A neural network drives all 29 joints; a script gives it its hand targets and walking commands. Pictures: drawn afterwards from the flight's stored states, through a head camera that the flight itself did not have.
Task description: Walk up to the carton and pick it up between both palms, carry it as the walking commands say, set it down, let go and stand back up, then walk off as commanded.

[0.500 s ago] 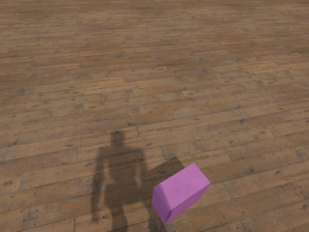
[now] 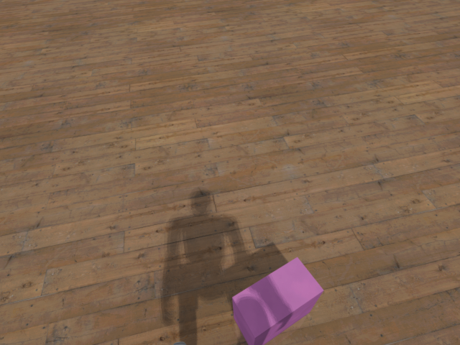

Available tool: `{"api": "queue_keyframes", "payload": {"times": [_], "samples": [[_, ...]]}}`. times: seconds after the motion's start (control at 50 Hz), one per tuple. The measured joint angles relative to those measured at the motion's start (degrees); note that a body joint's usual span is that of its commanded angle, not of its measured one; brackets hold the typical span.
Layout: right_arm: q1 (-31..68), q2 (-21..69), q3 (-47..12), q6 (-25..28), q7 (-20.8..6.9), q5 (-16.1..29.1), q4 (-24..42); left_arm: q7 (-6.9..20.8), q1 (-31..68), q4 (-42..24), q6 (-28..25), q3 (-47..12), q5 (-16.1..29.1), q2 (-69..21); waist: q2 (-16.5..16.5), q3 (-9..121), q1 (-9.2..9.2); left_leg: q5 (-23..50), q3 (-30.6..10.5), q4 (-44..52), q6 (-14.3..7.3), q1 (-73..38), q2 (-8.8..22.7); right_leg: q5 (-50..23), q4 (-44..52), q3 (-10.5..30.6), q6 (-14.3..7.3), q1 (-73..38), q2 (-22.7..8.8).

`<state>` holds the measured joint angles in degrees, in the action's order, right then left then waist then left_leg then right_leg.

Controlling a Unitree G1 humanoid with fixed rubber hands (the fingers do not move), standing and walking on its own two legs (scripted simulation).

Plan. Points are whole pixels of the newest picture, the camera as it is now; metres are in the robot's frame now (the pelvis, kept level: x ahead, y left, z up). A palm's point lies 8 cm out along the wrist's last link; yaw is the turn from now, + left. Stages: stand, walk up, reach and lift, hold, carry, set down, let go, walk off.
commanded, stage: walk up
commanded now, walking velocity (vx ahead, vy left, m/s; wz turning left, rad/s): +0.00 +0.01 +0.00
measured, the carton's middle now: (274, 305) +0.39 -0.14 -0.65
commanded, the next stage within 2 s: none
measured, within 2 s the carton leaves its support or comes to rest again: neither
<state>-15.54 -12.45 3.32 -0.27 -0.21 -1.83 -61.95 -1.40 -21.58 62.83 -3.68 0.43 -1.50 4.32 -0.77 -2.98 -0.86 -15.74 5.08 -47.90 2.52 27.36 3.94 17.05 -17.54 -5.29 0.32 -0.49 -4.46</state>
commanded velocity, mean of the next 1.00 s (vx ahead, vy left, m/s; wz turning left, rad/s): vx -0.03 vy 0.00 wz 0.00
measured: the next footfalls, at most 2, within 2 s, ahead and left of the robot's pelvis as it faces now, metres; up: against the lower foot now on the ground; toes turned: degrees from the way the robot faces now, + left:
left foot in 0.14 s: +0.17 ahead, +0.16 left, +0.00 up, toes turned +9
right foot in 0.52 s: +0.03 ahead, -0.12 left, +0.00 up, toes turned -6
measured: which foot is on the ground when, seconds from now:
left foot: up 0.00-0.12, down 0.14-0.52, up 0.54-1.00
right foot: down 0.00-0.20, up 0.22-0.50, down 0.52-1.00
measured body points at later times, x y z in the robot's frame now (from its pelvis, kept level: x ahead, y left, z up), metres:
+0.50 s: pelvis -0.01 +0.00 -0.04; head +0.02 -0.04 +0.41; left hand +0.04 +0.27 -0.16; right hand +0.10 -0.24 -0.20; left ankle +0.13 +0.15 -0.75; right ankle -0.01 -0.11 -0.74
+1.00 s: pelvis -0.09 -0.05 +0.00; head -0.07 -0.07 +0.45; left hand -0.10 +0.19 -0.14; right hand -0.11 -0.28 -0.17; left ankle -0.17 +0.08 -0.70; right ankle -0.02 -0.12 -0.75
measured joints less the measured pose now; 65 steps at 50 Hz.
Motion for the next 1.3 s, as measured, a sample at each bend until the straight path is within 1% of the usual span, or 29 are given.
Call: {"api": "queue_keyframes", "payload": {"times": [0.06, 0.1, 0.12, 0.14, 0.16, 0.2, 0.24, 0.28, 0.36, 0.44, 0.48, 0.52, 0.54, 0.58, 0.6, 0.66, 0.7, 0.76, 0.84, 0.88, 0.94, 1.02, 1.08, 1.1, 1.12, 1.14, 1.16, 1.22, 1.3], "samples": [[4.1, -0.2, -0.9, 0.1, 0.4, 0.6, 0.7, -0.3, -1.3, 2.3, 0.5, -0.3, 0.6, -0.7, -0.5, -1.3, -1.28, 3.3, -1.2, 6.2, -0.7, -0.7, -0.5, 1.4, -0.1, -0.4, 0.8, -2.3, -0.5], [6.0, 0.3, -1.2, 0.2, 0.6, 1.0, 1.0, -0.6, -2.3, 3.5, 1.0, -0.3, 0.7, -0.6, -0.5, -1.2, -1.73, 4.9, -0.8, 10.9, -1.4, -2.3, -1.0, 3.2, -1.5, -0.9, 1.4, -2.8, -0.7], [6.5, 0.7, -1.3, 0.3, 0.6, 1.1, 1.3, -0.6, -2.9, 3.9, 1.3, -0.3, 0.8, -0.4, -0.4, -0.9, -1.71, 7.1, -0.1, 13.8, -1.9, -3.7, -1.2, 4.5, -2.8, -1.5, 1.7, -2.8, -0.8], [6.8, 0.9, -1.3, 0.5, 0.7, 1.2, 1.5, -0.7, -3.5, 4.0, 1.6, -0.2, 1.0, -0.2, -0.8, -0.5, -1.71, 12.0, 0.6, 16.5, -2.5, -5.2, -1.1, 6.0, -4.7, -2.1, 2.0, -2.5, -0.5], [7.0, 1.3, -1.1, 0.8, 0.9, 1.3, 1.5, -0.7, -3.8, 4.1, 1.9, -0.3, 1.3, 0.1, -1.0, -0.2, -1.71, 12.9, 0.9, 17.4, -3.1, -6.1, -0.8, 7.7, -7.3, -2.7, 2.3, -1.8, -0.3], [8.0, 2.5, -0.7, 0.9, 1.3, 1.3, 1.3, -1.1, -2.5, 4.0, 2.5, -0.3, 1.6, 1.2, 0.3, -0.9, -2.56, 7.7, 1.3, 15.2, -3.7, -5.9, -1.5, 9.0, -13.4, -1.9, 1.9, 0.6, -1.3], [9.7, 3.4, -0.7, 0.8, 1.8, 1.3, 1.7, -1.5, -0.5, 3.0, 3.2, -0.3, 1.6, 1.9, 0.7, -2.1, -3.54, 5.4, 2.3, 14.1, -4.0, -5.6, -1.1, 12.9, -19.8, 0.1, 1.7, 4.8, -1.0], [11.7, 4.4, -0.8, 0.6, 2.4, 1.5, 2.5, -1.6, 1.7, 1.7, 3.9, -0.1, 1.6, 2.6, 0.9, -3.7, -3.07, 5.3, 3.3, 14.6, -4.0, -5.8, -0.5, 16.1, -25.5, 1.5, 1.5, 9.9, -0.3], [12.8, 5.2, -0.8, -0.4, 3.3, 1.3, 3.9, -1.4, 7.5, -0.7, 5.6, 0.6, 1.5, 4.8, -0.2, -5.5, -0.55, 7.8, 2.6, 15.3, -3.9, -4.6, -0.3, 18.4, -34.1, 2.2, 1.2, 18.6, 1.6], [12.4, 3.1, 0.7, -2.3, 3.6, 1.1, 4.5, -1.1, 10.8, -4.2, 6.1, 1.8, 1.2, 6.7, -2.0, -5.4, -0.54, 9.4, 3.2, 14.4, -3.1, -3.0, 1.2, 15.7, -37.6, 3.0, 0.4, 23.6, 2.2], [11.7, 1.9, 1.5, -3.2, 3.4, 0.8, 4.7, -0.5, 10.8, -5.0, 6.6, 2.4, 0.9, 7.6, -2.4, -3.9, -0.66, 9.6, 3.9, 13.5, -2.7, -2.1, 2.0, 13.4, -37.1, 3.2, -0.7, 23.6, 1.6], [10.5, 0.5, 2.3, -4.1, 3.2, 0.4, 4.9, 0.1, 9.7, -5.5, 6.8, 2.7, 0.6, 8.2, -2.8, -1.4, -0.81, 8.0, 4.0, 11.6, -2.1, -0.3, 2.5, 9.4, -30.4, 3.1, -2.0, 20.2, 0.5], [10.1, -0.4, 2.6, -4.6, 3.0, 0.2, 5.0, 0.2, 9.2, -5.5, 6.6, 2.9, 0.2, 8.0, -3.4, -0.7, -1.18, 3.7, 3.2, 9.3, -1.8, 1.0, 2.7, 8.4, -29.2, 2.8, -2.2, 20.0, 0.6], [8.7, -1.6, 2.7, -5.5, 2.7, 0.1, 5.0, 0.2, 7.4, -5.5, 6.6, 2.6, -0.7, 7.4, -2.9, 0.5, -1.47, -7.0, 0.7, 0.5, -1.2, 3.6, 0.2, 7.4, -29.0, 2.3, -2.1, 20.0, -0.1], [8.1, -1.9, 2.7, -5.7, 2.4, 0.0, 5.1, 0.1, 6.4, -5.1, 6.7, 2.5, -0.9, 6.9, -2.2, 1.0, -1.59, -8.5, 0.0, -4.4, -0.9, 4.4, -1.2, 6.3, -27.3, 2.4, -2.1, 19.4, -0.5], [6.8, -2.1, 2.3, -5.4, 1.5, 0.0, 5.2, 0.1, 3.4, -3.5, 6.3, 1.5, -1.0, 5.3, 0.1, 1.4, -1.36, -5.1, -1.5, -13.8, -0.1, 4.3, -3.6, -0.4, -17.5, 3.2, -2.5, 16.4, -0.5], [6.0, -2.2, 1.7, -5.1, 0.8, 0.1, 4.7, 0.0, 2.3, -2.7, 5.5, 0.7, -0.5, 4.3, 1.4, 1.6, -0.91, -1.6, -2.2, -15.2, 0.0, 2.9, -4.0, -4.1, -11.3, 3.6, -2.6, 15.3, -0.1], [3.3, -2.3, 1.2, -4.6, 0.4, 0.3, 3.4, 0.0, 2.3, -1.9, 4.4, 0.0, 0.5, 2.6, 1.9, 1.7, -0.15, 1.0, -3.5, -10.4, -0.6, -1.9, -3.8, -8.3, -4.6, 2.8, -2.6, 14.3, 0.9], [-1.7, -2.9, 0.9, -4.4, 1.0, 1.1, 0.5, -0.4, 3.4, -1.1, 3.2, 0.0, 1.1, 0.8, -1.5, 2.0, 0.35, -0.5, -6.3, -0.7, -0.9, -9.6, -3.1, -10.8, -1.6, -0.2, -4.4, 13.9, 3.5], [-3.3, -2.4, 0.7, -4.3, 1.4, 1.3, -1.0, -0.3, 3.5, -1.3, 2.9, 0.2, 0.9, 0.9, -2.7, 2.3, 0.05, -3.2, -6.4, 3.8, -0.8, -12.8, -3.1, -11.1, -1.4, -1.1, -4.7, 14.1, 4.3], [-3.5, -0.3, 0.2, -4.1, 1.8, 1.1, -1.9, -0.2, 4.0, -1.9, 2.9, 0.7, 0.3, 1.9, -2.2, 2.1, -0.63, -8.2, -4.6, 7.5, -0.7, -14.8, -3.9, -11.7, -1.8, -1.2, -4.8, 15.6, 4.0], [-2.5, 3.1, -0.4, -2.7, 1.1, 0.5, -1.4, 0.2, 3.9, -1.9, 4.0, 2.1, -0.3, 4.5, 1.3, 2.0, -0.17, -14.1, -1.1, 8.0, -1.9, -14.9, -4.8, -10.7, -1.5, 0.2, -4.2, 17.3, 2.4], [-3.7, 4.4, -1.2, -0.8, 0.8, 0.4, -0.5, 0.5, 3.0, -1.0, 5.1, 3.1, -0.5, 6.1, 2.6, 3.0, 1.5, -12.8, 2.4, 20.6, -3.0, -20.7, -4.9, -7.5, -0.6, 0.8, -1.4, 17.5, 2.1], [-4.7, 4.1, -1.3, -0.2, 0.9, 0.3, -0.2, 0.5, 2.8, -0.8, 5.4, 3.2, -0.4, 6.1, 1.4, 3.4, 2.52, -12.1, 2.5, 26.0, -3.9, -23.2, -4.5, -4.9, -1.9, 0.2, 0.2, 18.2, 2.8], [-5.9, 3.3, -1.2, 0.5, 1.1, 0.0, 0.0, 0.7, 2.9, -0.9, 5.6, 3.2, -0.3, 5.9, -0.9, 3.8, 3.79, -12.7, 0.4, 30.4, -5.3, -24.6, -3.4, -0.7, -5.6, -1.1, 1.3, 20.2, 3.9], [-6.4, 3.4, -1.1, 0.6, 1.5, -0.4, -1.0, 0.8, 3.6, -0.8, 5.9, 3.3, -0.2, 6.3, -1.2, 3.6, 4.91, -8.5, -0.8, 31.3, -5.7, -24.2, -3.5, 2.7, -11.8, -0.9, 1.2, 22.6, 3.6], [-7.1, 3.5, -1.1, 0.4, 1.8, -0.6, -2.0, 1.0, 4.5, -0.8, 6.3, 3.4, -0.2, 6.7, -1.1, 3.0, 5.29, -4.7, -1.1, 30.8, -5.7, -24.1, -3.7, 4.0, -18.5, 0.0, 0.7, 24.5, 3.2], [-9.8, 3.8, -1.6, 1.0, 2.3, -0.5, -4.5, 1.9, 6.6, -2.1, 5.8, 3.3, -0.1, 7.0, -1.8, 1.9, 4.62, 2.2, -0.2, 32.6, -4.8, -26.5, -3.0, -0.1, -32.8, 1.5, 0.2, 28.7, 3.0], [-12.9, 5.1, -1.9, 2.5, 1.9, -0.4, -5.5, 2.8, 9.2, -3.4, 5.3, 3.3, -0.1, 7.1, -1.0, 2.2, 5.4, 1.6, -0.9, 35.1, -4.0, -28.7, -2.5, -4.9, -33.1, 1.4, 1.4, 29.8, 2.0]]}}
